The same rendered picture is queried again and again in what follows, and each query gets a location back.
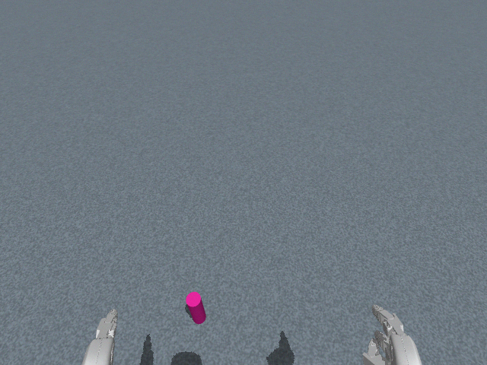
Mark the right robot hand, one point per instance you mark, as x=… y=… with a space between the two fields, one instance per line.
x=399 y=348

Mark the can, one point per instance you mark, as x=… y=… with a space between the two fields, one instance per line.
x=194 y=303

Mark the left robot hand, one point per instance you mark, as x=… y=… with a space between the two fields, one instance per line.
x=100 y=350

